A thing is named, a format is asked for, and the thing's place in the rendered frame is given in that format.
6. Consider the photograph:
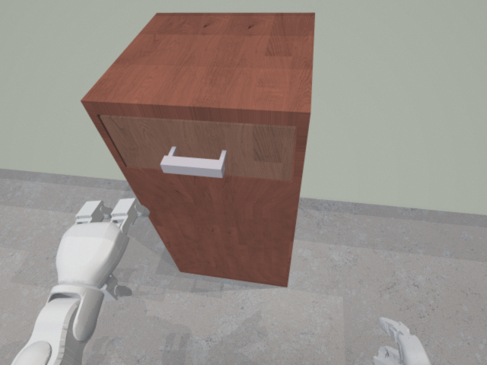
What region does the handle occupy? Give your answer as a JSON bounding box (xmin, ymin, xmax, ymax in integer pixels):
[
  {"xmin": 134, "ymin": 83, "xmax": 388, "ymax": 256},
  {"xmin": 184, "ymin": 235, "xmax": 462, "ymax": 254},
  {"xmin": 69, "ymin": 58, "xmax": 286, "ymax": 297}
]
[{"xmin": 160, "ymin": 147, "xmax": 227, "ymax": 178}]

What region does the right robot hand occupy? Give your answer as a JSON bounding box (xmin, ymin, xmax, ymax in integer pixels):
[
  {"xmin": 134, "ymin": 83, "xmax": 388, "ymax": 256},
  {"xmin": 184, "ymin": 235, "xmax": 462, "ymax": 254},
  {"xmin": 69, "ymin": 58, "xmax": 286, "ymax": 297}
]
[{"xmin": 374, "ymin": 317, "xmax": 432, "ymax": 365}]

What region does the robot left forearm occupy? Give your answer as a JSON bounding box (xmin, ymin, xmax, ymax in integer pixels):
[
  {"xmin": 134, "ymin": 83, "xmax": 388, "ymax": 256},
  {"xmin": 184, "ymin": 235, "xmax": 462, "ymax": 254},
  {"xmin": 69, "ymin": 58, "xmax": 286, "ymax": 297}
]
[{"xmin": 11, "ymin": 283, "xmax": 104, "ymax": 365}]

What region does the left robot hand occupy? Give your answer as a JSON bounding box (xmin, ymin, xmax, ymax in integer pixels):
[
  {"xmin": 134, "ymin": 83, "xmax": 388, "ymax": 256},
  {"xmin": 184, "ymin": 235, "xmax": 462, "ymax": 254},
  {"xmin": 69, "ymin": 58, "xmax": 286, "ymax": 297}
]
[{"xmin": 56, "ymin": 198, "xmax": 150, "ymax": 301}]

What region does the cabinet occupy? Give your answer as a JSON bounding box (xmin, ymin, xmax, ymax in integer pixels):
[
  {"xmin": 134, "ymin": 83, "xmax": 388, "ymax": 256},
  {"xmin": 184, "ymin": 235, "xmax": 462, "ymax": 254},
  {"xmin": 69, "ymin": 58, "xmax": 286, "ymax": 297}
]
[{"xmin": 81, "ymin": 13, "xmax": 315, "ymax": 287}]

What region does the drawer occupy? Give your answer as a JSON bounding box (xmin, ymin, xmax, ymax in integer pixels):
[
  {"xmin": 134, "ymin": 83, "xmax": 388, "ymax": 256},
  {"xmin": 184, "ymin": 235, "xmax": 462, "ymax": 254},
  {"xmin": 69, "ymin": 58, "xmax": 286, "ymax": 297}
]
[{"xmin": 100, "ymin": 115, "xmax": 296, "ymax": 181}]

